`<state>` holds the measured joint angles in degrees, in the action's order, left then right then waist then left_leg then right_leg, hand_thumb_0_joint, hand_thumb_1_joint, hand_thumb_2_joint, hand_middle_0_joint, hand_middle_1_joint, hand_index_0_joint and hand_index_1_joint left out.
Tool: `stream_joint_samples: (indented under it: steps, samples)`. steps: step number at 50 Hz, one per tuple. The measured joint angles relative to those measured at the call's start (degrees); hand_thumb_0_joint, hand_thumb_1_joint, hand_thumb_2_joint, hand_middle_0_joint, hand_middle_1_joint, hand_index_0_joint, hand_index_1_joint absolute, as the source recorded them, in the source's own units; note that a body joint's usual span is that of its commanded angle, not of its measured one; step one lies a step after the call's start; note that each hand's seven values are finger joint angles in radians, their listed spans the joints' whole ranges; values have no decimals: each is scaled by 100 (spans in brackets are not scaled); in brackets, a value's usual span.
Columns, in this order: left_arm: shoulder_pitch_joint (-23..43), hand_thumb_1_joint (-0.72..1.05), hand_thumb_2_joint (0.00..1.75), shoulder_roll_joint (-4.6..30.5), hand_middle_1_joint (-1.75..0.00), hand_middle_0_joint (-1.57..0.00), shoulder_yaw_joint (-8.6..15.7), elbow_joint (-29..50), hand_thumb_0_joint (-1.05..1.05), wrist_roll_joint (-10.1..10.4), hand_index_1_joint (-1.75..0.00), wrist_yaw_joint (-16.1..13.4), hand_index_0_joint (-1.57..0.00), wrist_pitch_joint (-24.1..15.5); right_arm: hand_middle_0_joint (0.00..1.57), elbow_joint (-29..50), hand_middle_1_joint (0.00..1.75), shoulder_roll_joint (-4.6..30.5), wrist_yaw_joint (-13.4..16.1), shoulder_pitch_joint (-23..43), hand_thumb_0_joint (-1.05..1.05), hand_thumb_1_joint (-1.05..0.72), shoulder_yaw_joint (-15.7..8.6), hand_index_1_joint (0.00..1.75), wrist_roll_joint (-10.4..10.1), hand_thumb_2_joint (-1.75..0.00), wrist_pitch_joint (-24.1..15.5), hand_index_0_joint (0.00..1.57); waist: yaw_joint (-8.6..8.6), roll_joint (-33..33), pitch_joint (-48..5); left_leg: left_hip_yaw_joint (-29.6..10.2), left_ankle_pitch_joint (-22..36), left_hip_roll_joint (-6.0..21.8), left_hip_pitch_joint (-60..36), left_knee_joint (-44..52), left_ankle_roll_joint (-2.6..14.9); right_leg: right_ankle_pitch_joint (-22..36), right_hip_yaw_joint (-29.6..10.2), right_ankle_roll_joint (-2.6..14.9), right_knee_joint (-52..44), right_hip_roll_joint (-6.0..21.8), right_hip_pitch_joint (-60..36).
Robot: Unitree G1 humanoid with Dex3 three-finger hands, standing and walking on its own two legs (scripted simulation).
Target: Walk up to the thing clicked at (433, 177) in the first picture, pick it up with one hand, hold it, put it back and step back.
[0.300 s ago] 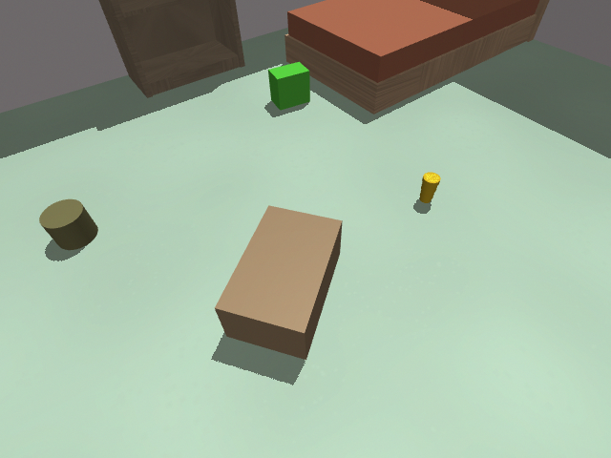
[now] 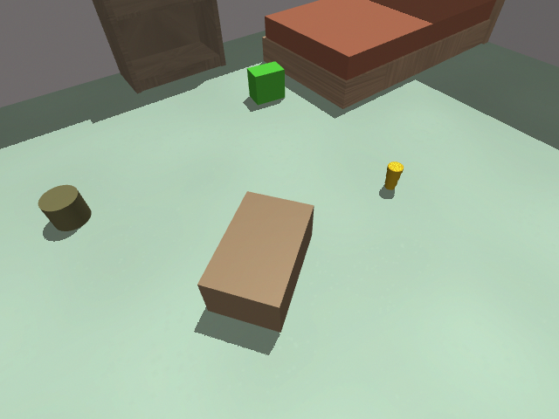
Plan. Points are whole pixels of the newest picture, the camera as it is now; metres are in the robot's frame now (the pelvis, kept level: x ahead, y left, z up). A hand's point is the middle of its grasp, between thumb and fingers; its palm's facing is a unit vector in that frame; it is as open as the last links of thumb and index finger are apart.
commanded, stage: stand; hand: left
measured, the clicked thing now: (392, 176) +1.35 -0.47 -0.71
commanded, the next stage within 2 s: walk up in 0.82 s
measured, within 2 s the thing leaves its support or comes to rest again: neither
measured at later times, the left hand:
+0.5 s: hand out of the picture +0.07 +0.25 -0.16, palm faces -0.02 -0.94 -0.33, open 7.4 cm
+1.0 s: hand out of the picture +0.10 +0.25 -0.15, palm faces -0.14 -0.93 -0.34, open 7.4 cm
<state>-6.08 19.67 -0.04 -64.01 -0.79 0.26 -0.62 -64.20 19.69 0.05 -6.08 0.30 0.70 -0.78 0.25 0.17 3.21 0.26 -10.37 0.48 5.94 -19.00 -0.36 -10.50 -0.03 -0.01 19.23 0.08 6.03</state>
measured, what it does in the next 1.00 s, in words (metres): lifts its right foot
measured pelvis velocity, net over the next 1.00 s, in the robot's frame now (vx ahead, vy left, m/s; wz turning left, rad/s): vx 0.02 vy -0.02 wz -0.12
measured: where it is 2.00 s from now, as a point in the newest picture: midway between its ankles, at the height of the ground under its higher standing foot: (369, 368)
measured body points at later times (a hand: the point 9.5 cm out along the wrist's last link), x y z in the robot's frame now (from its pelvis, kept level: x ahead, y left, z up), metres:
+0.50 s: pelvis +0.00 +0.00 +0.00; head +0.01 +0.00 +0.45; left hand +0.07 +0.30 -0.13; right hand +0.08 -0.30 -0.13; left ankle +0.00 +0.12 -0.75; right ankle +0.00 -0.12 -0.75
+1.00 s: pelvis +0.02 -0.02 +0.00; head +0.03 -0.02 +0.45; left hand +0.11 +0.30 -0.12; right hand +0.06 -0.35 -0.12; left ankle +0.00 +0.12 -0.75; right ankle +0.04 -0.16 -0.71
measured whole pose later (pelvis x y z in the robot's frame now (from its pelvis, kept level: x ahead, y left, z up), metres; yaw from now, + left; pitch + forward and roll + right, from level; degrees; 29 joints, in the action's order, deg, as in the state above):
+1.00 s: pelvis +0.02 -0.02 +0.00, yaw -7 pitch -2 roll +1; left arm -11.9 24.0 4.9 -58.2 -2.8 6.4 2.2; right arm -57.0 22.8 -1.0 -11.1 -4.6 2.6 -4.3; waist -0.2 0.6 2.4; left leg 6.6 -14.3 3.6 4.2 -20.1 0.1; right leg -21.7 -1.0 0.5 48.2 3.2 24.2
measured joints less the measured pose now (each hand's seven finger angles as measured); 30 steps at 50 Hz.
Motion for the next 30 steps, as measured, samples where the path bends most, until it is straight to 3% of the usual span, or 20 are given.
stream_joint_samples:
  steps: [30]
  samples:
    - [-92, 90, 89, 16, -30, -20, -13, 7, 0, -7, -30, 4, -20, -2, 20, -25, 30, 27, -9, -49, 0, -90, 10, 30, 3, -90, 9, 21, 2, -10, -17, -6, 25, -16, -14, 53, 10, 16, 6, -11, -44, 16, -14]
